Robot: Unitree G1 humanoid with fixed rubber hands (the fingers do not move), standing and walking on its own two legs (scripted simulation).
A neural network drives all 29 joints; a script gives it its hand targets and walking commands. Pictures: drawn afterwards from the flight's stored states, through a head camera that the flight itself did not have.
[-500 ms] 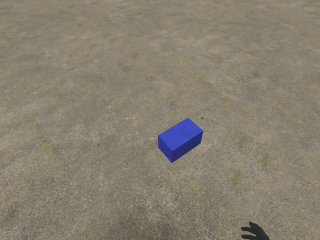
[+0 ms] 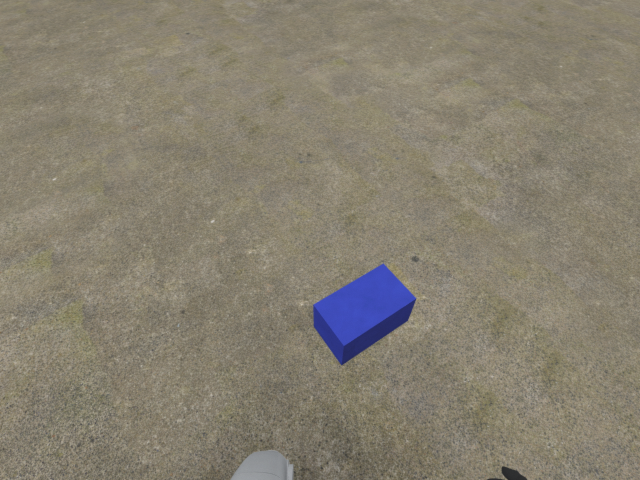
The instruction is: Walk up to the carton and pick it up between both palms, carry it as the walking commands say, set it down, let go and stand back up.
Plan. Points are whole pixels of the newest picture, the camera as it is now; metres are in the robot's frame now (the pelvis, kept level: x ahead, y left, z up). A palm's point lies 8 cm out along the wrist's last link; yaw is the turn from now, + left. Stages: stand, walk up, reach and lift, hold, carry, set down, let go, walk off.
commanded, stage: walk up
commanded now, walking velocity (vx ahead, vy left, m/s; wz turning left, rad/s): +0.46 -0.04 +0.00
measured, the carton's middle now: (363, 313) +0.68 -0.08 -0.67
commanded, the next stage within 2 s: none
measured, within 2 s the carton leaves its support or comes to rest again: neither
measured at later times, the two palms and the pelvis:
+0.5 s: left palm (202, 349) +0.31 +0.23 -0.12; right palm out of the picture +0.15 -0.24 -0.11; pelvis +0.18 +0.01 +0.01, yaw -3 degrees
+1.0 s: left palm (204, 360) +0.29 +0.23 -0.14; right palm (522, 383) +0.28 -0.26 -0.10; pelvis +0.24 +0.00 +0.01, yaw -2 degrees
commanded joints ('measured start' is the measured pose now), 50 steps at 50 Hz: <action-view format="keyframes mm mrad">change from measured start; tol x32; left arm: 1 -94 140 47 -57 5 -11 28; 50 -244 96 53 -30 11 125 33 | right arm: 1 191 -111 -53 2 -18 -59 -4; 50 60 -183 -62 49 -34 22 -78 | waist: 1 -156 -24 -113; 2 -211 317 -208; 22 -86 223 158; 26 36 -390 -175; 50 -83 209 11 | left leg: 1 476 35 21 -523 342 5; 4 681 488 -685 -793 452 139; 16 470 306 -155 -692 1186 116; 24 288 186 3 -355 990 68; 26 -42 -33 74 214 -84 -24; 28 -101 13 -32 297 -117 5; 35 79 9 49 -247 1 -11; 41 386 264 -217 -664 846 97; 50 287 322 -240 -736 710 185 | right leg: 1 -69 -77 129 -41 436 -94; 3 -388 60 78 389 -143 -13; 22 -83 7 -67 -119 99 18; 27 471 -380 403 -358 1043 -244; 38 150 -142 76 -229 979 -132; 43 -139 75 -32 32 -103 12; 50 -161 9 28 160 -17 22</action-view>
